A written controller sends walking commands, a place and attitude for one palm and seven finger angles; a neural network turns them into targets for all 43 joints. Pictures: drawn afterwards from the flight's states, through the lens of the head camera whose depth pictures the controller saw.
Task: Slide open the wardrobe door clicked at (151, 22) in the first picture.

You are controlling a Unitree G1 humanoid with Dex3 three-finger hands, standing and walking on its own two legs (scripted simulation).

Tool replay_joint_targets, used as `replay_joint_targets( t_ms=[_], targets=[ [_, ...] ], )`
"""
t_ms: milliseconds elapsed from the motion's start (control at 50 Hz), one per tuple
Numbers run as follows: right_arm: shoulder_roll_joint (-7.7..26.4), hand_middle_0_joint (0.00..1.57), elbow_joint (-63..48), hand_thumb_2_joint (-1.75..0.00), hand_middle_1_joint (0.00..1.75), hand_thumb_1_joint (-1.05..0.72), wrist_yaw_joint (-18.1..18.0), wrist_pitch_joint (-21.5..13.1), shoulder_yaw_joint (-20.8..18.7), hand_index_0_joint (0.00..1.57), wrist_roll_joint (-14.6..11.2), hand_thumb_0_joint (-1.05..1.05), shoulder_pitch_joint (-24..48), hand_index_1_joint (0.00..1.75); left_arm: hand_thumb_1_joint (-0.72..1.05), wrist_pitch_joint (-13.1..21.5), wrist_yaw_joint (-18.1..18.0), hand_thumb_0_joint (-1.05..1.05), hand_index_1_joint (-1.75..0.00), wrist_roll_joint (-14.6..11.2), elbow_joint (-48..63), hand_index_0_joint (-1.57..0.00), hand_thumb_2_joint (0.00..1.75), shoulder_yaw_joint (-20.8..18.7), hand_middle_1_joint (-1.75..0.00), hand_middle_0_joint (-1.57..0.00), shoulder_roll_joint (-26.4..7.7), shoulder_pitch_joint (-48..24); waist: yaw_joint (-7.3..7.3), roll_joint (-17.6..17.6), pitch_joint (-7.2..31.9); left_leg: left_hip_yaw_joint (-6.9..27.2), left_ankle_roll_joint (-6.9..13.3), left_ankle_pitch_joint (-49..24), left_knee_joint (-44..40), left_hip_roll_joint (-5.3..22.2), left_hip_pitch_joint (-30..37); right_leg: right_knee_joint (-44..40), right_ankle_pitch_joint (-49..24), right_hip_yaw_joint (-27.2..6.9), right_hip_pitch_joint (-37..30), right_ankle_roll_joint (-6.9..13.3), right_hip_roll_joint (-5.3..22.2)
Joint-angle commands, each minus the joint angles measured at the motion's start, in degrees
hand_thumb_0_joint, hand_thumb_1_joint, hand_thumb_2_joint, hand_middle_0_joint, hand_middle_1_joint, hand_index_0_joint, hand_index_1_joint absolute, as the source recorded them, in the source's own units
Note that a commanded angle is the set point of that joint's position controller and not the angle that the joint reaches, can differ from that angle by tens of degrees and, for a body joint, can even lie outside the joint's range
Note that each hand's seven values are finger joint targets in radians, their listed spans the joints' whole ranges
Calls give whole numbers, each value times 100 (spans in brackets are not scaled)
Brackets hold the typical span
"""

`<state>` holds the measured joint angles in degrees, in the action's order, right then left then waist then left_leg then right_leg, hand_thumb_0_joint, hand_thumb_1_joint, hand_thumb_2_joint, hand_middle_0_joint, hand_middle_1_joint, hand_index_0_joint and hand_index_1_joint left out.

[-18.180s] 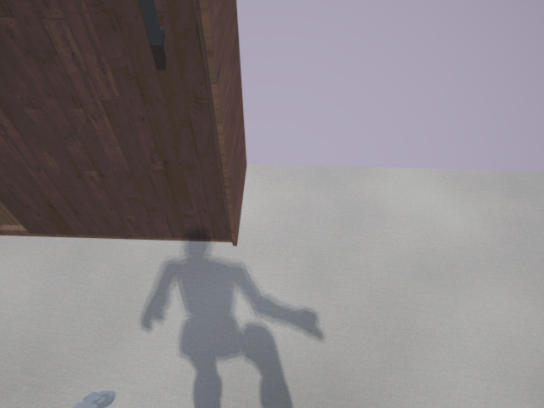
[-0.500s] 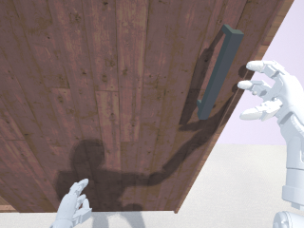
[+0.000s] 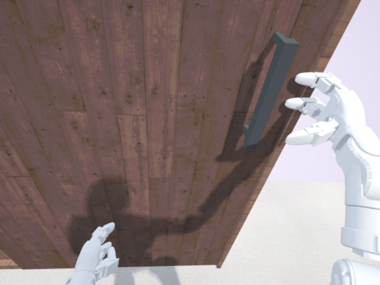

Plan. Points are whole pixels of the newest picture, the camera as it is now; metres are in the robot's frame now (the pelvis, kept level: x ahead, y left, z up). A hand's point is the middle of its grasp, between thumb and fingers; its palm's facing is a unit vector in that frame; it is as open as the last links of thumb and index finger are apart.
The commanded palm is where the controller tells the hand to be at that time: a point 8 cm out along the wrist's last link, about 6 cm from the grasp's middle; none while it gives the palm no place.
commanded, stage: move the hooked fingers beside the handle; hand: right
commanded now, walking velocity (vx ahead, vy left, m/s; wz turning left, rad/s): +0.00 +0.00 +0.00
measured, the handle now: (262, 96) +0.40 -0.10 +0.26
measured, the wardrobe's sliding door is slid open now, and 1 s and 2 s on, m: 0.00 0.00 0.00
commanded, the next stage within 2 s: feel for the door with the fingertips in 0.38 s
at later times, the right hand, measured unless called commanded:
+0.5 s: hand (303, 114) +0.35 -0.17 +0.26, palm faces +0.00 +1.00 -0.07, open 14.0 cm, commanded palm +0.31 -0.21 +0.27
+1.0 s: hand (277, 111) +0.35 -0.12 +0.26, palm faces -0.04 +1.00 -0.06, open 14.0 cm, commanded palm +0.33 -0.18 +0.27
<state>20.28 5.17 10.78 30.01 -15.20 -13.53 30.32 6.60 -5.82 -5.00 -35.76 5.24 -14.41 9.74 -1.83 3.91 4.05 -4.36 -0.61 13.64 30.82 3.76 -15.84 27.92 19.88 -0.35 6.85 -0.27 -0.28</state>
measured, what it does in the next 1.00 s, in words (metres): stands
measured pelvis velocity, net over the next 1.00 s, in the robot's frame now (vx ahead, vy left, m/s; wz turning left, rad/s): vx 0.00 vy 0.01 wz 0.01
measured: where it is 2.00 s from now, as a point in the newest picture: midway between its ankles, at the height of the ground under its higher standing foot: outside the picture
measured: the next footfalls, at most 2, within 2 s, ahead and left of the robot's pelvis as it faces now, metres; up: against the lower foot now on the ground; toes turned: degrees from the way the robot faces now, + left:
none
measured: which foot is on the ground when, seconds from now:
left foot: down 0.00-1.00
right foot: down 0.00-1.00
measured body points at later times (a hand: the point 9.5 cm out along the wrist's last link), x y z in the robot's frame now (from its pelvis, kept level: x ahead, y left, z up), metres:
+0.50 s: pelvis +0.00 +0.01 +0.00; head -0.03 +0.04 +0.45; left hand +0.20 +0.23 -0.07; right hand +0.34 -0.22 +0.26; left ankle +0.03 +0.13 -0.73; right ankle -0.05 -0.12 -0.73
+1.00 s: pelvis +0.00 +0.01 +0.00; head -0.03 +0.04 +0.45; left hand +0.21 +0.22 -0.07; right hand +0.35 -0.18 +0.26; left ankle +0.03 +0.13 -0.73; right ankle -0.05 -0.12 -0.73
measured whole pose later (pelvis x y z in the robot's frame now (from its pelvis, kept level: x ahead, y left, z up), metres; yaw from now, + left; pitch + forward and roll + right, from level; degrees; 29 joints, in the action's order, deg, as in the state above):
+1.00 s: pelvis +0.00 +0.01 +0.00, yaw +0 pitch -1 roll -1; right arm 15.0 -3.1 5.1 34.8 -11.0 -13.7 28.6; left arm 4.2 -4.9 -4.9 -35.5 5.3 -13.7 8.0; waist -1.6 4.1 4.3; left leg -4.2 0.0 14.4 31.8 3.1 -15.9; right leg 27.9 20.2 -0.1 6.3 -0.9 0.3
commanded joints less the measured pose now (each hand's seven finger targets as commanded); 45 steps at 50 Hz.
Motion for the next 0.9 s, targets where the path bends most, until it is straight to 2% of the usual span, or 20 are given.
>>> replay_joint_targets(
  t_ms=[0,40,100,120,220,260,320,380,400,420,440,500,540,620,640,720,760,800,840,880],
  targets=[
    [1399,30,-1237,-30,120,50,32,-384,-611,30,-122,0,2172,120,90,320,-11,0,-30,-10,991,-20,90,-264,-30,-20,-584,-978,-51,-404,1242,20,165,-1421,-269,-51,930,-369,-1862,-109,99,133,70],
    [1295,30,-1369,-30,120,50,35,-377,-557,30,-122,0,2137,120,90,327,-5,0,-30,-17,1043,-20,90,-245,-30,-20,-548,-1014,-49,-440,1294,10,158,-1432,-239,-40,971,-374,-1862,-83,141,146,62],
    [1400,30,-1601,-30,120,50,0,-409,-562,30,-106,0,2272,120,90,333,-6,0,-30,-27,1048,-20,90,-256,-30,-20,-566,-1051,-35,-240,1198,33,157,-1286,-289,-44,905,-391,-1761,-96,104,134,67],
    [1258,30,-1715,-30,120,50,-1,-415,-445,30,-97,0,2408,120,90,364,-16,0,-30,-18,1074,-20,90,-234,-30,-20,-532,-1090,-33,-106,1309,33,170,-1310,-252,-27,909,-377,-1814,-98,53,141,36],
    [1294,30,-1485,-30,120,50,4,-333,-510,30,-140,0,2234,120,90,379,-37,0,-30,-28,1003,-20,90,-232,-30,-20,-550,-1070,-36,-220,1180,32,150,-1228,-308,-44,858,-380,-1675,-91,108,155,38],
    [1093,30,-1397,-30,120,50,22,-270,-327,30,-135,0,2289,120,90,357,-28,0,-30,-39,978,-20,90,-231,-30,-20,-550,-1039,21,-331,1088,17,146,-1255,-297,-54,810,-372,-1678,-92,140,159,40],
    [1287,30,-1550,-30,120,50,8,-269,-499,30,-124,0,2209,120,90,355,-15,0,-30,-35,1016,-20,90,-244,-30,-20,-562,-1080,-44,-331,1280,30,148,-1364,-265,-34,963,-349,-1781,-80,121,165,27],
    [1269,30,-1511,-30,120,50,30,-253,-569,30,-180,0,2089,120,90,332,8,0,-30,-19,1022,-20,90,-225,-30,-20,-549,-1067,-52,-440,1311,34,134,-1516,-241,-41,1028,-334,-1840,-77,166,170,18],
    [1500,30,-1524,-30,120,50,17,-264,-741,30,-157,0,1927,120,90,310,8,0,-30,-30,1029,-20,90,-259,-30,-20,-577,-1065,-83,-433,1278,49,128,-1469,-280,-47,1046,-338,-1824,-60,154,163,48],
    [1278,30,-1653,-30,120,50,35,-271,-509,30,-138,0,2123,120,90,322,10,0,-30,-35,1058,-20,90,-224,-30,-20,-548,-1133,-49,-330,1226,35,135,-1395,-260,-19,981,-362,-1782,-61,178,163,28],
    [1184,30,-1537,-30,120,50,25,-259,-479,30,-160,0,2061,120,90,327,9,0,-30,-43,1052,-20,90,-221,-30,-20,-533,-1103,-32,-485,1129,16,129,-1354,-261,-42,905,-352,-1735,-81,205,170,40],
    [1059,30,-1733,-30,120,50,22,-264,-308,30,-166,0,2193,120,90,344,4,0,-30,-50,1051,-20,90,-242,-30,-20,-529,-1124,4,-275,1151,36,132,-1315,-290,-51,828,-332,-1723,-78,55,165,50],
    [697,30,-1832,-30,120,50,5,-267,-33,30,-177,0,2252,120,90,372,6,0,-30,-48,1062,-20,90,-219,-30,-20,-472,-1139,19,-198,1209,5,142,-1351,-228,-49,796,-325,-1764,-92,2,158,37],
    [761,30,-1879,-30,120,50,-170,-183,-88,30,-158,0,2457,120,90,360,-2,0,-30,-22,1016,-20,90,-213,-30,-20,-483,-1176,-10,-297,1219,16,137,-1160,-270,-43,799,-360,-1621,-123,68,168,10],
    [793,30,-1599,-30,120,50,-235,-123,-194,30,-152,0,2251,120,90,334,2,0,-30,-25,974,-20,90,-214,-30,-20,-468,-1148,-21,-573,1071,7,122,-1086,-290,-64,789,-372,-1541,-111,175,167,36],
    [731,30,-2041,-30,120,50,-395,-98,-162,30,-75,0,2267,120,90,281,55,0,-30,0,1054,-20,90,-222,-30,-20,-429,-1254,-92,-367,1393,33,143,-1375,-191,-38,1037,-346,-1829,-57,104,165,16],
    [426,30,-2018,-30,120,50,-437,-62,41,30,-98,0,2280,120,90,245,84,0,-30,5,1035,-20,90,-203,-30,-20,-394,-1240,-43,-472,1320,19,135,-1483,-184,-64,992,-340,-1859,-52,98,170,20],
    [712,30,-1971,-30,120,50,-508,-18,-262,30,-89,0,1916,120,90,200,94,0,-30,18,1042,-20,90,-234,-30,-20,-438,-1227,-125,-592,1317,40,132,-1497,-194,-76,1079,-344,-1864,-51,147,162,43],
    [436,30,-2053,-30,120,50,-534,39,31,30,-56,0,2144,120,90,154,100,0,-30,-8,1045,-20,90,-210,-30,-20,-397,-1267,-33,-476,1200,42,129,-1421,-204,-63,972,-348,-1791,-7,185,163,37],
    [529,30,-2014,-30,120,50,-586,86,-33,30,-31,0,2245,120,90,129,104,0,-30,1,1038,-20,90,-214,-30,-20,-412,-1250,-45,-547,1211,39,132,-1374,-205,-80,961,-356,-1752,-35,208,172,35]
  ],
)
